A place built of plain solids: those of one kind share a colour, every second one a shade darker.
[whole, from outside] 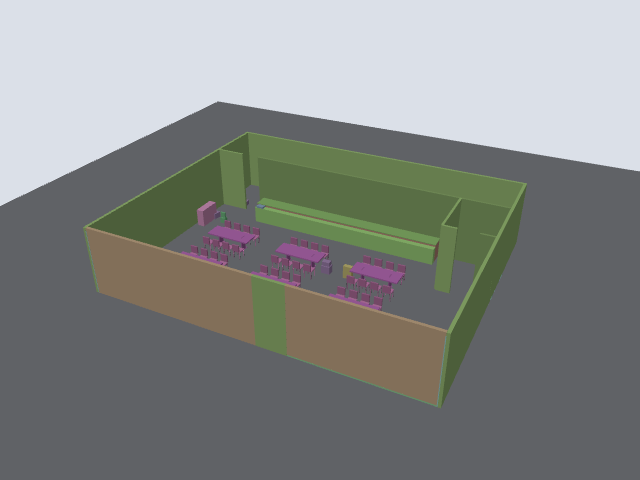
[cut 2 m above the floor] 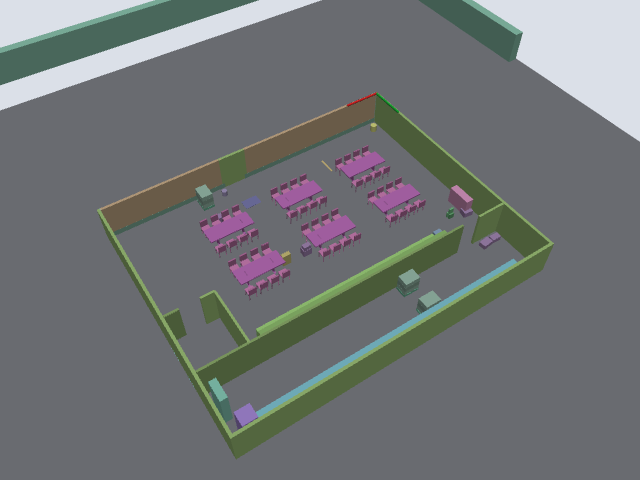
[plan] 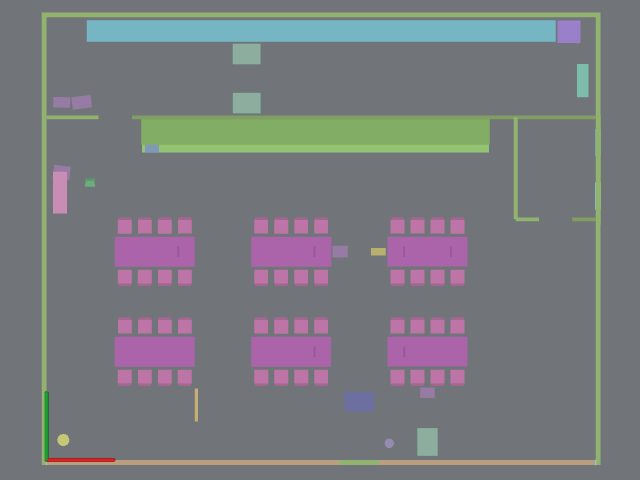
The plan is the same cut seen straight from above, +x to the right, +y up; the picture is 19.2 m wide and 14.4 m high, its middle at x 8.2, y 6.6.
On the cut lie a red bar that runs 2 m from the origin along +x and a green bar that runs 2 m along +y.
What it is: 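A works or school canteen of the 2010s to 2020s; 16.5 x 13.3 m, ceiling 3.5 m, a street door 0.95 x 2.1 m in the glazed front; tables 0.75 m, chairs 0.45 m, bar tops 1.06 m, a counter 1.0 m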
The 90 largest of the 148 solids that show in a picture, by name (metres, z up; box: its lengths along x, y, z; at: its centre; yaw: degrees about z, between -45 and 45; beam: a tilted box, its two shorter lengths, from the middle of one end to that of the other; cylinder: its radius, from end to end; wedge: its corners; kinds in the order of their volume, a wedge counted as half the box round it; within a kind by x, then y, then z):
{
 "street_hedge_1": {"box": [0.6, 16.6, 2.25], "at": [-11.37, -8.3, 1.07]},
 "street_hedge_2": {"box": [39.8, 0.6, 2.25], "at": [8.23, -16.3, 1.07]},
 "wall_1": {"box": [0.15, 13.58, 3.52], "at": [-0.07, 6.64, 1.71]},
 "wall_2": {"box": [1.56, 0.12, 3.52], "at": [0.78, 10.28, 1.71]},
 "wall_3": {"box": [16.77, 0.15, 3.52], "at": [8.23, 13.36, 1.71]},
 "wall_4": {"box": [1.5, 0.15, 3.52], "at": [9.38, -0.07, 1.71]},
 "wall_5": {"box": [13.91, 0.12, 3.52], "at": [9.52, 10.28, 1.71]},
 "wall_6": {"box": [0.12, 3.06, 3.52], "at": [14.07, 8.75, 1.71]},
 "wall_7": {"box": [0.7, 0.12, 3.52], "at": [14.42, 7.22, 1.71]},
 "wall_8": {"box": [0.7, 0.12, 3.52], "at": [16.12, 7.22, 1.71]},
 "wall_9": {"box": [0.15, 7.52, 3.52], "at": [16.55, 3.61, 1.71]},
 "wall_10": {"box": [0.15, 3.3, 3.52], "at": [16.55, 8.72, 1.71]},
 "wall_11": {"box": [0.15, 3.36, 3.52], "at": [16.55, 11.75, 1.71]},
 "back_worktop_1": {"box": [14.07, 0.65, 0.95], "at": [8.23, 12.87, 0.42]},
 "window_wall_1": {"box": [8.78, 0.15, 3.52], "at": [4.39, -0.07, 1.71]},
 "window_wall_2": {"box": [6.49, 0.15, 3.52], "at": [13.22, -0.07, 1.71]},
 "counter_1": {"box": [10.41, 0.7, 1.05], "at": [8.06, 9.87, 0.47]},
 "tray_rail_1": {"box": [10.41, 0.3, 0.94], "at": [8.06, 9.37, 0.42]},
 "meeting_table_1": {"box": [2.4, 0.9, 0.07], "at": [3.25, 3.25, 0.71]},
 "meeting_table_2": {"box": [2.4, 0.9, 0.07], "at": [3.25, 6.25, 0.71]},
 "meeting_table_3": {"box": [2.4, 0.9, 0.07], "at": [7.33, 3.25, 0.71]},
 "meeting_table_4": {"box": [2.4, 0.9, 0.07], "at": [7.33, 6.25, 0.71]},
 "meeting_table_5": {"box": [2.4, 0.9, 0.07], "at": [11.43, 3.25, 0.71]},
 "meeting_table_6": {"box": [2.4, 0.9, 0.07], "at": [11.43, 6.25, 0.71]},
 "crate_1": {"box": [0.82, 0.6, 0.27], "at": [6.0, 10.71, 0.28]},
 "crate_2": {"box": [0.82, 0.6, 0.27], "at": [6.0, 10.71, 0.55]},
 "crate_3": {"box": [0.82, 0.6, 0.27], "at": [6.0, 10.71, 0.81]},
 "crate_4": {"box": [0.82, 0.6, 0.27], "at": [6.0, 12.18, 0.81]},
 "crate_5": {"box": [0.6, 0.82, 0.27], "at": [11.43, 0.54, 0.28]},
 "crate_6": {"box": [0.6, 0.82, 0.27], "at": [11.43, 0.54, 0.55]},
 "crate_7": {"box": [0.6, 0.82, 0.27], "at": [11.43, 0.54, 0.81]},
 "back_fridge_1": {"box": [0.7, 0.68, 1.9], "at": [15.67, 12.85, 0.9]},
 "shelf_1": {"box": [0.35, 1.0, 1.95], "at": [16.09, 11.38, 0.93]},
 "recycling_station_1": {"box": [0.42, 1.26, 1.0], "at": [0.4, 8.02, 0.45]},
 "side_chair_1": {"box": [0.38, 0.08, 0.38], "at": [2.35, 4.24, 0.65]},
 "side_chair_2": {"box": [0.38, 0.08, 0.38], "at": [2.35, 5.26, 0.65]},
 "side_chair_3": {"box": [0.38, 0.08, 0.38], "at": [2.35, 7.24, 0.65]},
 "side_chair_4": {"box": [0.38, 0.08, 0.38], "at": [2.94, 4.24, 0.65]},
 "side_chair_5": {"box": [0.38, 0.08, 0.38], "at": [2.94, 5.26, 0.65]},
 "side_chair_6": {"box": [0.38, 0.08, 0.38], "at": [2.94, 7.24, 0.65]},
 "side_chair_7": {"box": [0.38, 0.08, 0.38], "at": [3.54, 2.26, 0.65]},
 "side_chair_8": {"box": [0.38, 0.08, 0.38], "at": [3.54, 4.24, 0.65]},
 "side_chair_9": {"box": [0.38, 0.08, 0.38], "at": [3.54, 5.26, 0.65]},
 "side_chair_10": {"box": [0.38, 0.08, 0.38], "at": [3.54, 7.24, 0.65]},
 "side_chair_11": {"box": [0.38, 0.08, 0.38], "at": [4.14, 2.26, 0.65]},
 "side_chair_12": {"box": [0.38, 0.08, 0.38], "at": [4.14, 4.24, 0.65]},
 "side_chair_13": {"box": [0.38, 0.08, 0.38], "at": [4.14, 5.26, 0.65]},
 "side_chair_14": {"box": [0.38, 0.08, 0.38], "at": [4.14, 7.24, 0.65]},
 "side_chair_15": {"box": [0.38, 0.08, 0.38], "at": [6.43, 2.26, 0.65]},
 "side_chair_16": {"box": [0.38, 0.08, 0.38], "at": [6.43, 4.24, 0.65]},
 "side_chair_17": {"box": [0.38, 0.08, 0.38], "at": [6.43, 5.26, 0.65]},
 "side_chair_18": {"box": [0.38, 0.08, 0.38], "at": [6.43, 7.24, 0.65]},
 "side_chair_19": {"box": [0.38, 0.08, 0.38], "at": [7.04, 2.26, 0.65]},
 "side_chair_20": {"box": [0.38, 0.08, 0.38], "at": [7.04, 4.24, 0.65]},
 "side_chair_21": {"box": [0.38, 0.08, 0.38], "at": [7.04, 5.26, 0.65]},
 "side_chair_22": {"box": [0.38, 0.08, 0.38], "at": [7.04, 7.24, 0.65]},
 "side_chair_23": {"box": [0.38, 0.08, 0.38], "at": [7.63, 2.26, 0.65]},
 "side_chair_24": {"box": [0.38, 0.08, 0.38], "at": [7.63, 4.24, 0.65]},
 "side_chair_25": {"box": [0.38, 0.08, 0.38], "at": [7.63, 5.26, 0.65]},
 "side_chair_26": {"box": [0.38, 0.08, 0.38], "at": [7.63, 7.24, 0.65]},
 "side_chair_27": {"box": [0.38, 0.08, 0.38], "at": [8.23, 2.26, 0.65]},
 "side_chair_28": {"box": [0.38, 0.08, 0.38], "at": [8.23, 4.24, 0.65]},
 "side_chair_29": {"box": [0.38, 0.08, 0.38], "at": [8.23, 5.26, 0.65]},
 "side_chair_30": {"box": [0.38, 0.08, 0.38], "at": [8.23, 7.24, 0.65]},
 "side_chair_31": {"box": [0.38, 0.08, 0.38], "at": [10.53, 2.26, 0.65]},
 "side_chair_32": {"box": [0.38, 0.08, 0.38], "at": [10.53, 4.24, 0.65]},
 "side_chair_33": {"box": [0.38, 0.08, 0.38], "at": [11.12, 2.26, 0.65]},
 "side_chair_34": {"box": [0.38, 0.08, 0.38], "at": [11.12, 4.24, 0.65]},
 "side_chair_35": {"box": [0.38, 0.08, 0.38], "at": [11.72, 2.26, 0.65]},
 "side_chair_36": {"box": [0.38, 0.08, 0.38], "at": [11.72, 4.24, 0.65]},
 "side_chair_37": {"box": [0.38, 0.08, 0.38], "at": [12.32, 2.26, 0.65]},
 "box_cardboard_1": {"box": [0.5, 0.42, 0.36], "at": [0.45, 8.62, 0.13], "yaw": -7.4},
 "box_cardboard_2": {"box": [0.51, 0.32, 0.31], "at": [0.45, 10.73, 0.1], "yaw": -1.5},
 "box_cardboard_3": {"box": [0.58, 0.38, 0.3], "at": [1.05, 10.73, 0.1], "yaw": 6.9},
 "box_cardboard_4": {"box": [0.4, 0.27, 0.22], "at": [8.79, 6.26, 0.51], "yaw": 2.9},
 "box_cardboard_5": {"box": [0.46, 0.35, 0.45], "at": [8.8, 6.25, 0.18]},
 "box_cardboard_6": {"box": [0.44, 0.31, 0.42], "at": [11.43, 2.02, 0.16]},
 "counter_top_1": {"box": [10.45, 0.78, 0.04], "at": [8.06, 9.85, 1.02]},
 "stallriser_1": {"box": [8.78, 0.05, 0.35], "at": [4.39, -0.02, 0.12]},
 "stallriser_2": {"box": [6.49, 0.05, 0.35], "at": [13.22, -0.02, 0.12]},
 "trolley_1": {"box": [0.84, 0.62, 0.19], "at": [6.0, 10.71, 0.04]},
 "trolley_2": {"box": [0.62, 0.84, 0.19], "at": [11.43, 0.54, 0.04]},
 "front_foot_1": {"box": [6.49, 0.15, 0.12], "at": [13.22, -0.07, 0.01]},
 "suitcase_1": {"box": [0.45, 0.23, 0.72], "at": [9.95, 6.25, 0.31]},
 "front_corner_1": {"box": [0.04, 0.17, 3.37], "at": [0.0, -0.07, 1.64]},
 "front_corner_2": {"box": [0.04, 0.17, 3.37], "at": [16.47, -0.07, 1.64]},
 "plant_pot_1": {"cylinder": 0.18, "from": [0.5, 0.6, 0.0], "to": [0.5, 0.6, 0.38]},
 "door_mat_1": {"box": [0.9, 0.6, 0.07], "at": [9.38, 1.75, -0.02]},
 "bin_waste_1": {"cylinder": 0.14, "from": [10.28, 0.5, 0.0], "to": [10.28, 0.5, 0.31]},
 "tray_stack_1": {"box": [0.42, 0.3, 0.1], "at": [3.16, 9.37, 0.94]}
}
